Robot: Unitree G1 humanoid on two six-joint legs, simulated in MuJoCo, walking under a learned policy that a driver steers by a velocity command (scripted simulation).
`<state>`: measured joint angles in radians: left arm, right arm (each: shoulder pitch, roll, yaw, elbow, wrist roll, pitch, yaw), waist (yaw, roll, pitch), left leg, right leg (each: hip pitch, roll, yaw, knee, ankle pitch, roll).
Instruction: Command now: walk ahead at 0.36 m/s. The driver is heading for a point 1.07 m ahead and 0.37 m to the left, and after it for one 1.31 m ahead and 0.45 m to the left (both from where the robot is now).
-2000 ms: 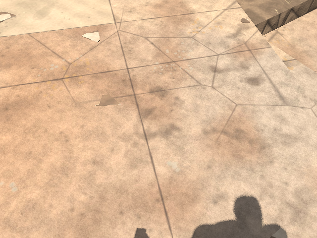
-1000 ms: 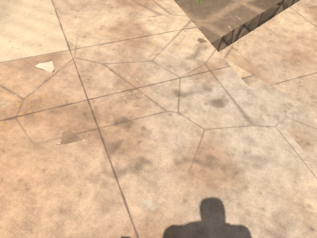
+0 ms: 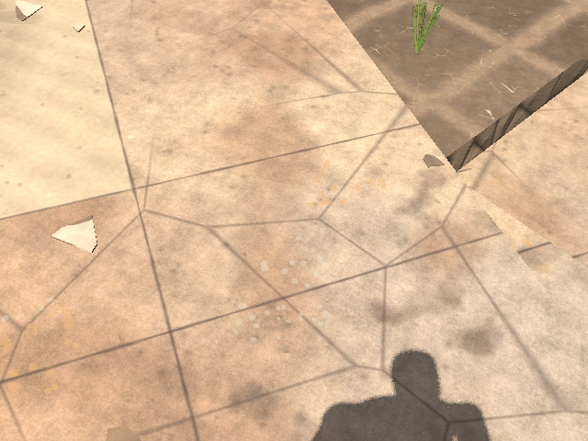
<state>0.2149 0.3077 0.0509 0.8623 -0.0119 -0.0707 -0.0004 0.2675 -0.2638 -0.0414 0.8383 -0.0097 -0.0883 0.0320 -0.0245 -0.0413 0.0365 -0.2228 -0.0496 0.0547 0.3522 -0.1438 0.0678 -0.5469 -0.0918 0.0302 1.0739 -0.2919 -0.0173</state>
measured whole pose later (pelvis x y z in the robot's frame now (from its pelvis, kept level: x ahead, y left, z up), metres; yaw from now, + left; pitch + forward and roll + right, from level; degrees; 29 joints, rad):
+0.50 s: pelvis +0.16 -0.03 -0.01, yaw +1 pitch +0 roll -1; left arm 0.09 0.22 0.02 0.92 0.01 -0.01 0.01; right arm 0.20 -0.27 -0.04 0.94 -0.01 0.03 -0.04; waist -0.01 0.03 0.03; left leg -0.28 0.05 -0.03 0.59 -0.32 -0.03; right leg -0.36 0.03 -0.04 0.47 -0.11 -0.03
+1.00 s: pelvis +0.21 -0.01 -0.01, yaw +0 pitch -1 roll +0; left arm 0.12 0.24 0.04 1.08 -0.01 0.02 0.03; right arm 0.25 -0.21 -0.02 1.04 0.00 -0.01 -0.03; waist 0.00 0.00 0.02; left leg -0.12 0.01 0.01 0.50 -0.36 0.00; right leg -0.28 -0.01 0.00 0.54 -0.25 0.00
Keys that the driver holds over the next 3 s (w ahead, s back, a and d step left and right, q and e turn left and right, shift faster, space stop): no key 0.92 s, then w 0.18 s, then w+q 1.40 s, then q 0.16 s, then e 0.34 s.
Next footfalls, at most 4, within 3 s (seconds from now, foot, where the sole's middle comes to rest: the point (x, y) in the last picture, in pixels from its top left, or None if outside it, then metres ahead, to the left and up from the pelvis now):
0.24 right None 0.28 -0.13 -0.78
0.52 left None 0.20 0.11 -0.78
1.66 left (231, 382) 0.62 0.14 -0.78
2.16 right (256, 260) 0.97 0.08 -0.78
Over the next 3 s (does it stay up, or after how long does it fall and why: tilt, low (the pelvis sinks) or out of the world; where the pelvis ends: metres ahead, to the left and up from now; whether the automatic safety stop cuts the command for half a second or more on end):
stays up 1.00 0.35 -0.01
